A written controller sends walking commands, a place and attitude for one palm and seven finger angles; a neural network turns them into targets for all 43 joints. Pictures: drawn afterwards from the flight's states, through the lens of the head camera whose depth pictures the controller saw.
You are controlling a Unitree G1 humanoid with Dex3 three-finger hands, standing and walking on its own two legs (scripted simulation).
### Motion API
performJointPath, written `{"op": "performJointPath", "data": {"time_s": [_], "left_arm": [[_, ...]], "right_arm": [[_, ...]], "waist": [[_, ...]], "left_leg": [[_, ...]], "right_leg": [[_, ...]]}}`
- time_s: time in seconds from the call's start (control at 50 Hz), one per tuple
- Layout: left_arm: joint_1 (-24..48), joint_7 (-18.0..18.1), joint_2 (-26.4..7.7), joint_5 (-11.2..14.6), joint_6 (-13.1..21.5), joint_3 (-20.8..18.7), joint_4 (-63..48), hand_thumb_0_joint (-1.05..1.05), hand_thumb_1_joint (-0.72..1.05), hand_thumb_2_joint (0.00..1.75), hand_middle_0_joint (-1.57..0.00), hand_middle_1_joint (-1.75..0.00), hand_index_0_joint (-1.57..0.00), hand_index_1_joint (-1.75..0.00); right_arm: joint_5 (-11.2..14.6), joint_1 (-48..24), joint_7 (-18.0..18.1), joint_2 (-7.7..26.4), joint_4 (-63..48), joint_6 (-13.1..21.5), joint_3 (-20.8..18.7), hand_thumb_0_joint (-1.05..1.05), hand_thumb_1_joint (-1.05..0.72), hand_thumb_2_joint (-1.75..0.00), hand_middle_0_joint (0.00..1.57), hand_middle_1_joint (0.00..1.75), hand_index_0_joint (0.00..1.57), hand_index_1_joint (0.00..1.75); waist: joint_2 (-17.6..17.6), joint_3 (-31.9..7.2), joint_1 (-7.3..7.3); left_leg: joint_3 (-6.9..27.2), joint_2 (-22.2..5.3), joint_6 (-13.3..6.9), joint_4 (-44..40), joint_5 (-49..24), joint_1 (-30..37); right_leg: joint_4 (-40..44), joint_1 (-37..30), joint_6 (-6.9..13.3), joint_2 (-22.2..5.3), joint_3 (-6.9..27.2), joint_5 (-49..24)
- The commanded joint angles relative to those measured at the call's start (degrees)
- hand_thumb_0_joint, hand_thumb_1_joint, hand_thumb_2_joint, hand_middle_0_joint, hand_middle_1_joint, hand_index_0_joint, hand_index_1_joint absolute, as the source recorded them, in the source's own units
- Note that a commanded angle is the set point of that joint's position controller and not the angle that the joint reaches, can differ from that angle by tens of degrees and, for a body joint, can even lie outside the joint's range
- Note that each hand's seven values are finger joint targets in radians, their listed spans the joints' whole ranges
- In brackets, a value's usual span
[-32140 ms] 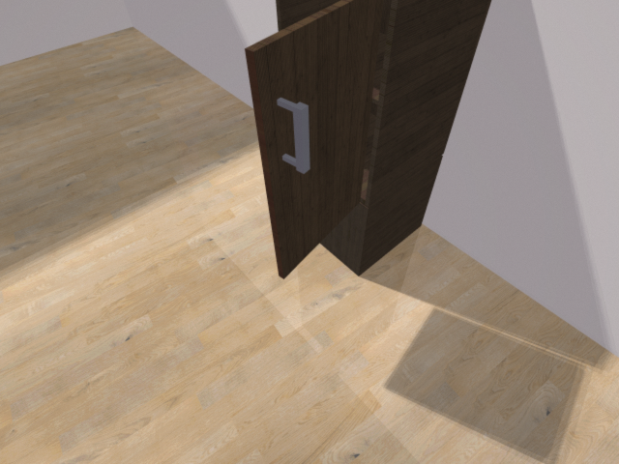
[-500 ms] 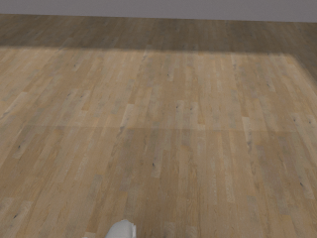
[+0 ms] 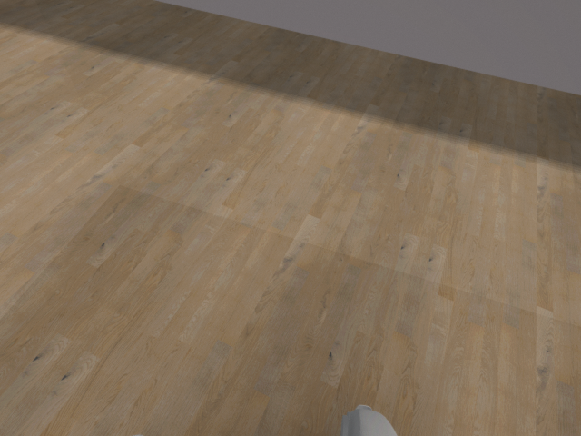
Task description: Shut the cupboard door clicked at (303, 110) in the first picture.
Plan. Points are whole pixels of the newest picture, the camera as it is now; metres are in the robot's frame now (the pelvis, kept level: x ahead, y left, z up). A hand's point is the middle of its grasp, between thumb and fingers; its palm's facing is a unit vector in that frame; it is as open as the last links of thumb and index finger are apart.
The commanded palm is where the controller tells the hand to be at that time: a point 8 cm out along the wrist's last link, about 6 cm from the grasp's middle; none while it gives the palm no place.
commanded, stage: turn to face it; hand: left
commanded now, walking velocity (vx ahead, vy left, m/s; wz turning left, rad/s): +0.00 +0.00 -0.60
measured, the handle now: out of the picture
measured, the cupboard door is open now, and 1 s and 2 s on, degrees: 66 66 66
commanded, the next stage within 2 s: none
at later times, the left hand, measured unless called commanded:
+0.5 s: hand (203, 378) +0.23 +0.16 -0.18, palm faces -0.22 -0.96 -0.20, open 7.4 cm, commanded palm none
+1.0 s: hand (252, 299) +0.37 +0.09 -0.16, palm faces -0.56 -0.78 -0.28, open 7.4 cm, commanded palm none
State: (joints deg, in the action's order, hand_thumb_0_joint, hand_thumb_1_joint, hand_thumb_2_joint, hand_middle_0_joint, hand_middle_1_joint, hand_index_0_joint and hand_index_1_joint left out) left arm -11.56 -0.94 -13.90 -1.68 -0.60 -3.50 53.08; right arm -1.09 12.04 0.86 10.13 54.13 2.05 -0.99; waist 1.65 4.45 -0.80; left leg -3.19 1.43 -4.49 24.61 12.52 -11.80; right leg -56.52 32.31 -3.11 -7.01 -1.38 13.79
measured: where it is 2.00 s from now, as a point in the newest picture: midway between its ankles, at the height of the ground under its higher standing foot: outside the picture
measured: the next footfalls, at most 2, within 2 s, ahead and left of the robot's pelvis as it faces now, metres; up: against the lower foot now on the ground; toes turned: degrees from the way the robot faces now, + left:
right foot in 0.20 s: +0.16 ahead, -0.15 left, +0.00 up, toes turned -10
left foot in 0.54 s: +0.22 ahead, +0.10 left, +0.00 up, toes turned -16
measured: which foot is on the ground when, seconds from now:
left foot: down 0.00-0.20, up 0.22-0.52, down 0.54-0.94, up 0.96-1.00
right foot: up 0.00-0.18, down 0.20-0.54, up 0.56-0.92, down 0.94-1.00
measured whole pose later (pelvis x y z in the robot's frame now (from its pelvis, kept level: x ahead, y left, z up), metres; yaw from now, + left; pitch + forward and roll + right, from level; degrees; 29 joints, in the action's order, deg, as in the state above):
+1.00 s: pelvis +0.14 -0.01 -0.02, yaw -35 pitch +0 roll -1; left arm -7.2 -1.4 -14.2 -1.2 -2.1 -3.5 48.9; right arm -0.8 12.6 1.2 16.4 52.8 -3.4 -3.2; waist -3.4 5.5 1.3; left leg -5.9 -8.3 3.5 54.7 30.1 -21.8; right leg -35.7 17.0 0.5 -0.5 -2.9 19.2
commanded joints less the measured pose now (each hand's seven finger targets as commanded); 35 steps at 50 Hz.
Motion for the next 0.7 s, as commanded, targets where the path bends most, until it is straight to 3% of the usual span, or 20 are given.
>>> {"op": "performJointPath", "data": {"time_s": [0.0, 0.08, 0.14, 0.16, 0.18, 0.2, 0.22, 0.24, 0.28, 0.3, 0.36, 0.42, 0.48, 0.5, 0.52, 0.54, 0.56, 0.6, 0.64, 0.68], "left_arm": [[-1.54, 0.57, -0.28, 0.41, -0.06, 0.52, -1.43, 0.00, 0.90, 0.90, -0.20, -0.30, -0.20, -0.30], [0.07, 0.36, -0.75, 0.35, -0.36, -0.03, -1.84, 0.00, 0.90, 0.90, -0.20, -0.30, -0.20, -0.30], [-3.86, 0.16, -1.88, 0.15, -0.05, -1.00, -1.30, 0.00, 0.90, 0.90, -0.20, -0.30, -0.20, -0.30], [-7.72, 0.34, -4.20, 0.01, 0.52, -1.64, -0.48, 0.00, 0.90, 0.90, -0.20, -0.30, -0.20, -0.30], [-11.78, 0.89, -8.79, -0.48, 1.43, -2.44, 0.49, 0.00, 0.90, 0.90, -0.20, -0.30, -0.20, -0.30], [-14.23, 1.38, -10.49, 0.59, 1.58, -2.58, 1.11, 0.00, 0.90, 0.90, -0.20, -0.30, -0.20, -0.30], [-11.03, 2.16, -9.86, 0.60, 1.25, -2.97, 0.13, 0.00, 0.90, 0.90, -0.20, -0.30, -0.20, -0.30], [-6.68, 2.71, -8.14, 0.66, 0.66, -2.87, -1.12, 0.00, 0.90, 0.90, -0.20, -0.30, -0.20, -0.30], [-2.37, 2.73, -6.52, 0.49, 0.56, -2.56, -2.56, 0.00, 0.90, 0.90, -0.20, -0.30, -0.20, -0.30], [-1.04, 2.58, -6.37, 0.31, 0.66, -2.59, -2.99, 0.00, 0.90, 0.90, -0.20, -0.30, -0.20, -0.30], [-0.19, 2.08, -7.39, -0.07, 0.36, -3.07, -3.15, 0.00, 0.90, 0.90, -0.20, -0.30, -0.20, -0.30], [-0.24, 1.50, -8.55, -0.08, -0.18, -3.58, -3.50, 0.00, 0.90, 0.90, -0.20, -0.30, -0.20, -0.30], [2.44, 1.26, -8.15, 0.49, -0.93, -3.69, -4.75, 0.00, 0.90, 0.90, -0.20, -0.30, -0.20, -0.30], [2.43, 1.10, -5.81, 0.97, -1.22, -3.14, -5.86, 0.00, 0.90, 0.90, -0.20, -0.30, -0.20, -0.30], [1.04, 0.52, -2.78, 1.43, -1.38, -2.49, -7.07, 0.00, 0.90, 0.90, -0.20, -0.30, -0.20, -0.30], [2.81, 0.35, -4.27, 0.87, -1.12, -2.32, -8.48, 0.00, 0.90, 0.90, -0.20, -0.30, -0.20, -0.30], [3.98, 0.17, -5.05, 0.23, -1.47, -2.79, -7.65, 0.00, 0.90, 0.90, -0.20, -0.30, -0.20, -0.30], [2.76, -0.49, -5.03, 0.65, -1.91, -3.07, -6.71, 0.00, 0.90, 0.90, -0.20, -0.30, -0.20, -0.30], [2.34, -0.98, -4.08, 0.70, -2.53, -2.70, -6.61, 0.00, 0.90, 0.90, -0.20, -0.30, -0.20, -0.30], [3.89, -1.19, -3.89, 0.78, -2.96, -2.47, -7.35, 0.00, 0.90, 0.90, -0.20, -0.30, -0.20, -0.30]], "right_arm": [[-0.17, 4.15, 0.45, 7.57, -0.22, 0.75, -2.06, 0.00, -0.90, -0.90, 0.20, 0.30, 0.20, 0.30], [-0.39, 4.20, 1.02, 8.74, 1.27, -0.27, -2.65, 0.00, -0.90, -0.90, 0.20, 0.30, 0.20, 0.30], [-0.16, 3.05, 1.27, 9.27, 1.40, -1.18, -2.99, 0.00, -0.90, -0.90, 0.20, 0.30, 0.20, 0.30], [0.20, 2.95, 1.18, 8.43, 1.03, -1.17, -3.00, 0.00, -0.90, -0.90, 0.20, 0.30, 0.20, 0.30], [0.80, 3.77, 0.96, 6.21, 0.01, -0.96, -3.00, 0.00, -0.90, -0.90, 0.20, 0.30, 0.20, 0.30], [0.99, 3.37, 1.15, 5.81, -1.11, -1.59, -2.69, 0.00, -0.90, -0.90, 0.20, 0.30, 0.20, 0.30], [0.78, 1.70, 1.40, 5.63, -1.69, -2.10, -2.54, 0.00, -0.90, -0.90, 0.20, 0.30, 0.20, 0.30], [0.74, 0.91, 1.33, 6.62, -1.65, -2.27, -2.75, 0.00, -0.90, -0.90, 0.20, 0.30, 0.20, 0.30], [0.46, -0.05, 0.86, 5.69, -1.55, -2.89, -2.51, 0.00, -0.90, -0.90, 0.20, 0.30, 0.20, 0.30], [0.30, 1.23, 0.69, 5.00, -1.53, -3.18, -2.35, 0.00, -0.90, -0.90, 0.20, 0.30, 0.20, 0.30], [0.23, 0.99, 0.46, 4.07, -2.31, -3.49, -2.41, 0.00, -0.90, -0.90, 0.20, 0.30, 0.20, 0.30], [0.53, -0.42, 0.61, 4.59, -3.76, -3.07, -2.54, 0.00, -0.90, -0.90, 0.20, 0.30, 0.20, 0.30], [0.74, 3.92, 1.04, 6.33, -3.43, -2.08, -2.68, 0.00, -0.90, -0.90, 0.20, 0.30, 0.20, 0.30], [0.39, 5.21, 1.29, 9.79, -3.49, -1.37, -3.18, 0.00, -0.90, -0.90, 0.20, 0.30, 0.20, 0.30], [-0.55, 5.61, 1.38, 15.76, -4.53, -1.11, -4.21, 0.00, -0.90, -0.90, 0.20, 0.30, 0.20, 0.30], [-0.61, 5.81, 1.51, 16.68, -5.76, -1.60, -4.33, 0.00, -0.90, -0.90, 0.20, 0.30, 0.20, 0.30], [-1.20, 4.63, 1.61, 15.24, -5.31, -1.12, -3.92, 0.00, -0.90, -0.90, 0.20, 0.30, 0.20, 0.30], [-1.01, 0.85, 1.70, 13.33, -7.03, -1.27, -3.28, 0.00, -0.90, -0.90, 0.20, 0.30, 0.20, 0.30], [-0.83, -0.71, 1.72, 12.53, -7.50, -1.35, -3.06, 0.00, -0.90, -0.90, 0.20, 0.30, 0.20, 0.30], [-0.82, 1.27, 1.58, 12.87, -6.71, -1.50, -3.38, 0.00, -0.90, -0.90, 0.20, 0.30, 0.20, 0.30]], "waist": [[-6.60, -1.88, 0.56], [-7.99, -0.69, 0.92], [-5.83, -1.61, -1.19], [-1.64, -3.80, -2.90], [9.95, -7.73, -3.54], [10.75, -9.33, -3.72], [10.40, -10.06, -2.90], [9.10, -9.28, -1.63], [2.97, -9.81, 0.23], [3.53, -10.36, 1.28], [4.17, -8.81, 1.33], [5.97, -7.76, 0.60], [6.19, -8.59, 3.25], [-1.78, -9.16, 3.63], [-18.51, -9.16, 3.44], [-15.97, -7.01, 4.12], [-14.72, -6.14, 3.51], [-10.94, -5.75, 1.25], [-11.25, -5.78, 0.69], [-10.71, -6.46, 1.68]], "left_leg": [[4.90, -15.23, -4.78, -10.49, -20.17, 0.61], [2.24, -17.49, -4.25, -5.09, -24.07, 2.15], [0.05, -16.20, -1.37, 4.61, -22.34, 1.25], [-2.55, -12.79, 1.24, 13.59, -18.17, -1.95], [-7.14, -4.73, 4.89, 29.37, 0.74, -11.89], [-2.47, -0.79, 6.63, 40.93, 25.53, -17.44], [3.65, -2.89, 6.77, 44.57, 24.33, -21.18], [4.79, -4.93, 7.04, 45.40, 20.47, -22.02], [4.39, -5.79, 7.76, 42.17, 14.90, -18.32], [3.75, -5.63, 8.00, 39.38, 13.59, -16.76], [1.95, -4.36, 8.38, 29.47, 11.88, -13.40], [1.26, -2.68, 8.35, 19.82, 10.74, -10.40], [1.37, -2.55, 8.06, 3.98, 1.15, 1.94], [7.78, -9.00, 6.16, -3.63, 0.81, 7.90], [22.09, -23.50, 0.20, -8.42, -4.47, 10.58], [25.04, -29.63, -4.75, -8.69, -7.95, 4.98], [23.22, -27.62, -5.31, -7.96, -17.66, 5.19], [12.53, -23.53, -4.35, -4.90, -26.84, 4.55], [5.82, -20.87, -3.03, -4.00, -27.33, 5.60], [4.16, -21.16, -3.15, -3.96, -26.53, 7.61]], "right_leg": [[9.47, -6.27, 0.62, 1.60, -0.14, -4.83], [15.75, -11.54, 2.28, 4.48, -1.82, -2.85], [23.88, -19.37, 3.30, 6.09, -2.83, -7.10], [27.80, -26.08, 4.73, 3.06, 1.88, -18.67], [31.28, -34.05, 11.13, -9.34, 18.44, -38.23], [35.76, -35.04, 18.60, -16.44, 26.52, -45.62], [36.88, -33.90, 19.54, -15.18, 28.23, -39.02], [37.33, -31.66, 18.93, -12.98, 26.27, -31.00], [37.06, -25.48, 16.30, -8.42, 18.50, -25.84], [37.06, -23.78, 15.32, -7.34, 16.59, -24.09], [36.93, -19.80, 14.07, -5.12, 16.33, -20.12], [35.74, -18.90, 13.42, -4.10, 19.07, -18.09], [31.22, -12.39, 9.17, -1.34, 18.59, -12.95], [25.86, -6.33, 6.26, 3.49, 15.06, -5.17], [13.31, 1.11, 2.73, 10.88, 6.23, 13.31], [2.25, 0.07, 1.76, 8.60, 3.16, 21.11], [-5.73, 1.80, 1.19, 8.07, 4.04, 20.10], [-11.50, 1.22, 0.22, 5.70, 3.08, 15.28], [-9.57, 0.36, -0.35, 4.90, 1.01, 12.68], [-5.53, -0.55, -0.61, 4.65, 0.16, 11.59]]}}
